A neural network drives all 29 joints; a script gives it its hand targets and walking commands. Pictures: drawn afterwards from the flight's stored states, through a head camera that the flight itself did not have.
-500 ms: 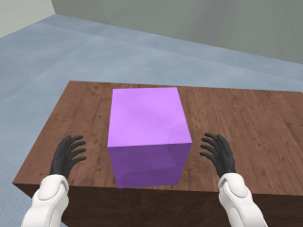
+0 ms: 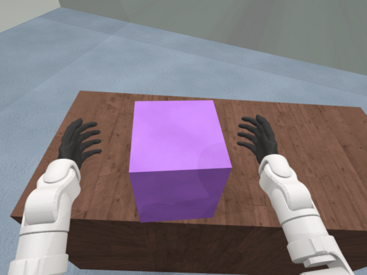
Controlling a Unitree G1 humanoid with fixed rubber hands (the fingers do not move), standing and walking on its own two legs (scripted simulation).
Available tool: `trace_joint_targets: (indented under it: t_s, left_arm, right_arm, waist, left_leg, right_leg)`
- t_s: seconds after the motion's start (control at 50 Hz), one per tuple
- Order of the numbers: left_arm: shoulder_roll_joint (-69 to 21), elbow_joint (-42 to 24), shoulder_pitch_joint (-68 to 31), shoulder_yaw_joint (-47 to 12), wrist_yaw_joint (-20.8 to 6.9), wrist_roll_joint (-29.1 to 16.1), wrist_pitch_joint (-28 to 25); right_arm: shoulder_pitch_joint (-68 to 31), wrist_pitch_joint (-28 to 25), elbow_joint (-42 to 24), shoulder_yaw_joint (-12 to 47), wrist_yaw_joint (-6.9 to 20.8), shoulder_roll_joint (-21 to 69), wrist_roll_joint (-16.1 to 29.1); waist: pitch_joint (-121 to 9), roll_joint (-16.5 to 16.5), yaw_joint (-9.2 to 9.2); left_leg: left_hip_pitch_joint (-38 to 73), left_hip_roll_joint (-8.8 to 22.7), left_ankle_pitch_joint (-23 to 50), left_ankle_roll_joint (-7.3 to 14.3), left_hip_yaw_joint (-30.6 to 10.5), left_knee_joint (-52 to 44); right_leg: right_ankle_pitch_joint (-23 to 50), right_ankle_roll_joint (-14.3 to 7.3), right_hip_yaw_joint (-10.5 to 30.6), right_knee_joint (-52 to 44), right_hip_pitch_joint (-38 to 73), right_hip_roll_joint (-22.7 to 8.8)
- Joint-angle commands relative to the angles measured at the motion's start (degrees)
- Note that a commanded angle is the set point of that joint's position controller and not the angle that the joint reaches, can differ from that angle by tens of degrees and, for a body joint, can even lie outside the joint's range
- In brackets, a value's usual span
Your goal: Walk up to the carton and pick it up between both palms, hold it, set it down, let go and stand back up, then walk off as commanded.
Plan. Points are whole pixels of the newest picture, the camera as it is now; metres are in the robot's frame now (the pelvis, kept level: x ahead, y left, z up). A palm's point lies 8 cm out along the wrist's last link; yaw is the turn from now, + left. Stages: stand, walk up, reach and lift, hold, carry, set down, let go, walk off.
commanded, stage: reach and lift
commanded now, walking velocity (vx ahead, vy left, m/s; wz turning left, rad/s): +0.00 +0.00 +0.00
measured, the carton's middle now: (175, 162) +0.40 +0.05 -0.01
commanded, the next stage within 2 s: none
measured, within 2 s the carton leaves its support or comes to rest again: neither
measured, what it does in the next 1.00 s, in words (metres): stands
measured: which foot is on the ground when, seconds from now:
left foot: down 0.00-1.00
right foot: down 0.00-1.00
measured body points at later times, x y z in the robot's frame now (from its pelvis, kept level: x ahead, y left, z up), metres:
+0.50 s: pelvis +0.00 +0.00 +0.00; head +0.02 +0.02 +0.45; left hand +0.40 +0.26 +0.14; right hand +0.44 -0.13 +0.15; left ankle +0.03 +0.13 -0.75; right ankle -0.02 -0.12 -0.75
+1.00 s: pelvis +0.00 +0.00 +0.00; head +0.04 +0.01 +0.44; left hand +0.40 +0.26 +0.07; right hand +0.45 -0.11 +0.08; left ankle +0.03 +0.13 -0.75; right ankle -0.02 -0.12 -0.75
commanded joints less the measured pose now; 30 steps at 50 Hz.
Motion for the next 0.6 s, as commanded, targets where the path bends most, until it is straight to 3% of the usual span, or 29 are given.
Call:
trace_joint_targets:
  t_s: [0.0, 0.02, 0.04, 0.06, 0.08, 0.1, 0.12, 0.16, 0.18, 0.2, 0.22, 0.28, 0.32, 0.34, 0.36, 0.38, 0.42, 0.44, 0.46, 0.48, 0.5, 0.52, 0.56, 0.58]
  left_arm:
    - [9.52, -8.96, -26.74, 2.10, 0.55, -0.29, -2.59]
    - [10.04, -11.36, -28.51, 2.73, 1.03, -0.03, -2.76]
    - [10.65, -6.36, -31.15, 1.87, 0.70, -0.21, -2.02]
    - [10.86, -7.09, -30.05, 1.94, 0.79, 0.27, -2.52]
    - [11.96, -2.89, -36.08, 2.27, 1.00, -0.49, -2.67]
    - [11.72, 0.74, -38.01, 1.75, 0.77, -0.66, -2.86]
    - [12.49, -0.41, -38.33, 1.19, 0.94, -0.37, -3.37]
    - [11.40, 1.58, -40.11, 0.33, 1.37, -0.68, -4.02]
    - [12.45, 1.50, -38.20, 1.14, 1.23, -0.21, -3.72]
    - [12.63, 2.51, -40.07, 0.89, 0.91, -0.11, -3.90]
    - [14.00, -0.03, -42.34, 1.20, 1.43, 0.54, -4.18]
    - [13.22, 2.19, -43.29, 0.93, 1.47, -0.12, -2.80]
    - [13.59, 3.50, -47.57, -0.12, 1.76, 0.20, -2.77]
    - [14.40, 4.81, -47.25, 0.27, 1.84, -0.17, -2.94]
    - [13.71, 6.47, -46.19, -0.57, 1.87, 0.59, -2.86]
    - [14.20, 7.85, -50.49, -0.12, 1.67, -0.06, -2.80]
    - [16.07, 6.13, -52.12, -0.66, 1.76, -1.09, -3.99]
    - [15.64, 7.24, -54.17, -0.40, 2.12, -1.27, -4.66]
    - [15.45, 10.32, -54.52, -1.23, 1.98, -0.82, -4.62]
    - [16.64, 9.12, -52.26, -0.05, 2.19, -0.23, -4.43]
    - [16.66, 10.67, -54.54, -0.59, 2.05, -0.21, -4.28]
    - [16.41, 11.82, -53.81, -0.92, 1.92, -0.52, -4.54]
    - [16.64, 16.48, -59.16, -1.45, 2.02, -0.90, -5.97]
    - [17.23, 18.21, -59.33, -1.51, 2.11, -1.11, -6.87]
  right_arm:
    - [-26.45, -2.45, -8.60, -5.59, 0.36, -9.87, -0.12]
    - [-28.88, -2.79, -9.24, -5.57, 0.57, -9.96, 0.06]
    - [-31.42, -1.99, -6.90, -4.64, 0.45, -9.92, 0.25]
    - [-31.19, -1.86, -7.81, -4.38, 0.59, -9.89, 0.07]
    - [-35.55, -1.65, -5.11, -6.18, 0.61, -10.48, -1.24]
    - [-38.06, -1.19, -3.11, -5.00, 0.50, -9.24, -0.97]
    - [-38.16, -0.98, -2.05, -4.89, 0.60, -9.79, -0.57]
    - [-41.02, -1.49, -1.46, -4.56, 1.08, -9.62, 0.37]
    - [-38.33, -1.16, -0.08, -3.93, 0.86, -9.97, 1.00]
    - [-40.77, -1.12, 1.59, -3.86, 0.77, -10.52, 0.68]
    - [-42.27, -1.34, 0.67, -4.34, 0.83, -11.44, 1.19]
    - [-45.14, -1.14, 3.67, -5.36, 0.72, -12.58, 0.71]
    - [-48.49, -0.95, 6.50, -5.74, 1.12, -12.96, 0.91]
    - [-48.09, -0.90, 6.86, -5.18, 0.96, -12.76, 0.87]
    - [-48.34, -0.79, 7.78, -5.06, 0.87, -12.58, 2.21]
    - [-52.44, -0.87, 7.88, -4.89, 0.68, -12.86, 1.10]
    - [-52.61, -0.98, 5.66, -3.69, 0.74, -12.50, 2.65]
    - [-55.14, -1.11, 6.87, -4.09, 0.97, -12.27, 2.28]
    - [-54.61, -0.42, 10.83, -4.84, 0.75, -12.30, 1.52]
    - [-52.66, -0.52, 10.81, -4.19, 0.71, -12.68, 2.68]
    - [-54.73, -0.33, 11.90, -4.75, 0.91, -13.52, 2.63]
    - [-54.74, -0.08, 12.50, -2.82, 1.09, -12.62, 3.79]
    - [-59.10, 0.05, 15.62, -3.68, 1.24, -12.29, 2.63]
    - [-59.22, -0.65, 14.01, -4.83, 1.10, -12.70, 1.41]
  waist:
    - [-25.13, 3.58, -1.06]
    - [-28.13, 5.04, -0.66]
    - [-26.71, 3.97, -0.87]
    - [-27.76, 4.23, -0.04]
    - [-29.14, 3.01, -0.96]
    - [-27.95, 2.20, -0.55]
    - [-28.92, 4.44, 0.01]
    - [-31.48, 4.06, 0.07]
    - [-32.46, 4.52, 0.57]
    - [-32.77, 5.14, -0.44]
    - [-35.54, 6.39, -0.30]
    - [-34.85, 6.20, -0.51]
    - [-34.72, 6.80, -0.80]
    - [-34.04, 5.04, -0.85]
    - [-34.02, 6.91, -1.15]
    - [-34.72, 4.63, -1.12]
    - [-37.89, 4.96, -0.71]
    - [-38.62, 4.70, -0.41]
    - [-36.36, 5.27, -1.29]
    - [-39.41, 6.50, -0.12]
    - [-37.87, 7.17, -0.26]
    - [-36.89, 5.80, 0.43]
    - [-36.26, 6.66, 0.03]
    - [-38.90, 5.21, -0.23]
  left_leg:
    - [15.01, -4.47, 19.13, -0.58, 0.63, 1.34]
    - [16.20, -4.34, 19.19, -0.98, 0.68, 1.63]
    - [15.07, -4.56, 18.06, -0.46, 1.02, 1.56]
    - [13.87, -4.35, 17.22, -0.34, 1.16, 0.97]
    - [12.71, -4.21, 15.13, 0.29, 1.09, 0.89]
    - [10.88, -4.53, 14.12, 0.55, 1.36, 1.06]
    - [11.63, -4.16, 15.59, 0.08, 1.03, 1.14]
    - [13.22, -3.82, 17.44, -0.10, 0.25, 1.70]
    - [14.39, -3.89, 21.43, -0.52, 0.52, 2.57]
    - [14.58, -4.27, 21.08, -0.68, 0.83, 2.78]
    - [15.75, -3.92, 20.89, -0.74, 0.37, 2.50]
    - [16.85, -3.92, 25.89, -1.70, 0.00, 4.13]
    - [16.65, -3.56, 24.84, -1.65, -0.16, 3.89]
    - [15.00, -3.93, 23.17, -1.18, 0.16, 3.25]
    - [15.44, -4.07, 23.69, -1.58, 0.10, 3.11]
    - [14.94, -3.93, 23.11, -1.11, 0.11, 3.19]
    - [14.38, -4.41, 24.15, -0.94, 0.60, 3.44]
    - [13.35, -4.07, 23.85, -0.96, 0.28, 3.74]
    - [13.61, -3.87, 22.49, -0.99, -0.04, 3.34]
    - [14.90, -3.90, 26.56, -1.32, 0.11, 3.78]
    - [15.13, -3.96, 25.43, -1.60, -0.15, 3.78]
    - [15.62, -3.85, 25.52, -1.46, -0.06, 3.25]
    - [11.26, -3.93, 19.46, -1.20, -0.11, 2.57]
    - [10.87, -3.88, 18.97, -0.83, -0.38, 2.78]
  right_leg:
    - [14.19, 1.30, -0.56, -1.87, -1.35, 3.70]
    - [13.62, 1.05, -0.56, -1.77, -0.81, 3.85]
    - [13.46, 1.17, -0.60, -2.17, -0.62, 3.61]
    - [13.48, 1.46, -0.44, -1.86, 0.04, 3.30]
    - [12.50, 1.65, -0.41, -1.42, -0.20, 3.20]
    - [11.88, 1.68, -0.45, -1.40, -0.84, 3.19]
    - [13.13, 1.47, -0.23, -0.95, -0.57, 2.63]
    - [13.34, 1.04, -0.87, -1.03, -1.52, 3.59]
    - [17.13, 1.17, -0.74, -0.54, -0.34, 3.55]
    - [16.97, 1.26, -0.66, -0.95, -0.23, 3.49]
    - [16.68, 1.12, -0.65, -1.12, -1.01, 3.77]
    - [17.28, 0.50, -1.62, -1.08, -2.15, 4.49]
    - [16.43, 0.42, -1.69, -1.46, -3.38, 4.27]
    - [17.22, 0.79, -1.40, -1.51, -1.83, 4.11]
    - [18.79, 0.60, -1.45, -1.36, -1.18, 3.92]
    - [17.13, 0.93, -1.48, -1.54, -1.99, 4.27]
    - [20.00, 1.10, -0.69, -1.09, 0.65, 3.68]
    - [18.92, 0.87, -0.85, -0.48, -0.67, 3.98]
    - [18.08, 0.94, -1.10, -0.87, -1.52, 3.65]
    - [21.89, 0.68, -0.91, -0.40, 0.26, 3.93]
    - [20.48, 0.62, -0.88, -0.83, -0.85, 3.96]
    - [19.53, 0.59, -1.00, -1.39, -1.20, 4.01]
    - [14.15, 0.54, -0.84, -1.56, -2.22, 3.32]
    - [15.29, 0.71, -0.73, -1.24, -1.72, 3.20]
